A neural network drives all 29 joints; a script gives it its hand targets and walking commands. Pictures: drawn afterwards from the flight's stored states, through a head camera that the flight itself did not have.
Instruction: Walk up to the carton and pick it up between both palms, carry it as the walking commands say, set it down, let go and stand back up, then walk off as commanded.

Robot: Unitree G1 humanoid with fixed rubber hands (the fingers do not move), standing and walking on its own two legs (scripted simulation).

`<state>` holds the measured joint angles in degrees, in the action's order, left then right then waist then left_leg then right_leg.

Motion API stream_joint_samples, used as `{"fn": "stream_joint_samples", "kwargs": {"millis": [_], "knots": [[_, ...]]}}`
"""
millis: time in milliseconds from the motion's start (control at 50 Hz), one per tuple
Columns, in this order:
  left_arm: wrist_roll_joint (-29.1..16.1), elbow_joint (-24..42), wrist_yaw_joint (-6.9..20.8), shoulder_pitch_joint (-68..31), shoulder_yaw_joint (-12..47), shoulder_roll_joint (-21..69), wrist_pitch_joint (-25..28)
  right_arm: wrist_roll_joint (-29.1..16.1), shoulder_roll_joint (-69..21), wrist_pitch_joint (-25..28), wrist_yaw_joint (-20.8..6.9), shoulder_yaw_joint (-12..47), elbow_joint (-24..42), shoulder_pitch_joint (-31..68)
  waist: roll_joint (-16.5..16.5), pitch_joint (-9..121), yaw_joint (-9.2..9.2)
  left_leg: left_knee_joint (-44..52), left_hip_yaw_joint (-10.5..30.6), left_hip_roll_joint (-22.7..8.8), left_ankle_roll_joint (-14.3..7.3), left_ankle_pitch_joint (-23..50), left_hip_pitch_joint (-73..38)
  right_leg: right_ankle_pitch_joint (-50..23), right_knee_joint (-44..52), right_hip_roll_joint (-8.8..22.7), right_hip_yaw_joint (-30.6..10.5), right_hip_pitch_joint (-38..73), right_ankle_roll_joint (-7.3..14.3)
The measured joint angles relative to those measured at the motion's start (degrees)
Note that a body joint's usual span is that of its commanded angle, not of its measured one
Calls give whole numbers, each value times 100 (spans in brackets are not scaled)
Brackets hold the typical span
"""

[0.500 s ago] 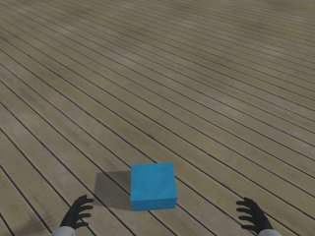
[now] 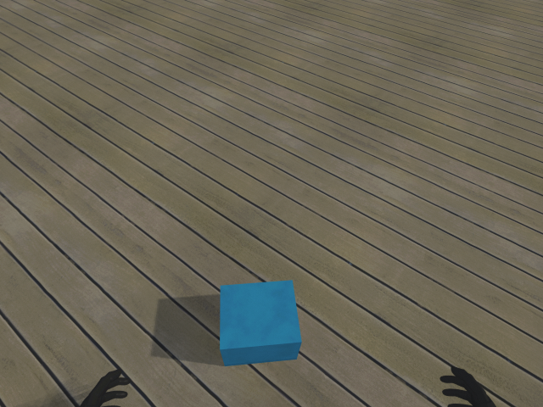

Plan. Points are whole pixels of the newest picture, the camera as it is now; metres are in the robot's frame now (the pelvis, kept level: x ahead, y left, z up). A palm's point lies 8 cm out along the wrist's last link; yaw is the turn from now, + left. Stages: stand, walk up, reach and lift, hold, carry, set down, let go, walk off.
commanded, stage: stand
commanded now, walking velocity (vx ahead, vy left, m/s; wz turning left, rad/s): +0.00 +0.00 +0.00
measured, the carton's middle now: (258, 322) +0.49 +0.05 -0.68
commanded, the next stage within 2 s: walk off in 1.28 s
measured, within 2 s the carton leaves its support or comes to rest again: neither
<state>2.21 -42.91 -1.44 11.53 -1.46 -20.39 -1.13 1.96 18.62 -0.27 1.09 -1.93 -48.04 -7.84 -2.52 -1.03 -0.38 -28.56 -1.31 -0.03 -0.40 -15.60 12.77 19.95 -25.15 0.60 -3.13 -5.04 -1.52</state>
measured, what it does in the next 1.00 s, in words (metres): stands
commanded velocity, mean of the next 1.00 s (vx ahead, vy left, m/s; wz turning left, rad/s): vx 0.00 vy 0.00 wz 0.00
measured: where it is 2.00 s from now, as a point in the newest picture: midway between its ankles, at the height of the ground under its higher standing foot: outside the picture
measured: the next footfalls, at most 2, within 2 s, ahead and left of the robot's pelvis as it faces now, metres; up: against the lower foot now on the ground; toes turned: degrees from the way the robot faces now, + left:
none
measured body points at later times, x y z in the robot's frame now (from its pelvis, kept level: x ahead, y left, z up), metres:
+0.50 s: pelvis -0.02 +0.00 +0.00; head -0.02 +0.02 +0.45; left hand +0.09 +0.31 -0.11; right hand +0.10 -0.31 -0.10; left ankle -0.01 +0.11 -0.74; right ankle -0.07 -0.14 -0.74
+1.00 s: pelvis -0.03 +0.00 +0.01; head -0.03 +0.02 +0.46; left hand +0.06 +0.31 -0.12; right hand +0.08 -0.31 -0.10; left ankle -0.01 +0.11 -0.74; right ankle -0.07 -0.14 -0.74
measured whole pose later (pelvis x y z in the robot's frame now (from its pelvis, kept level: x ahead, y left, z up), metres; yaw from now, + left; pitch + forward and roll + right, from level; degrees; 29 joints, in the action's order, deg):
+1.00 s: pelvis -0.03 +0.00 +0.01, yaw +0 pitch -2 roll +0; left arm 1.4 -54.5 -0.8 10.6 -0.5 -22.4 0.1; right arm 0.9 21.4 0.5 0.6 -0.9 -59.1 -6.0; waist -1.5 -1.6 -0.3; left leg -22.7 -1.1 0.2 -0.7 -10.5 10.1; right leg 15.2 -19.9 0.8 -2.9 -2.6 -1.7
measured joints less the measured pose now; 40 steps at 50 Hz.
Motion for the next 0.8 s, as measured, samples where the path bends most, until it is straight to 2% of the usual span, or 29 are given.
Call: {"fn": "stream_joint_samples", "kwargs": {"millis": [800], "knots": [[-63, -997, 50, -22, 94, -175, 115, -88, 248, 64, -50, 78, -969, 142, 95, -39, 4, 520, 12, 15, -25, 463, -251, -424, 452, 18, 14, 220, -12]]}}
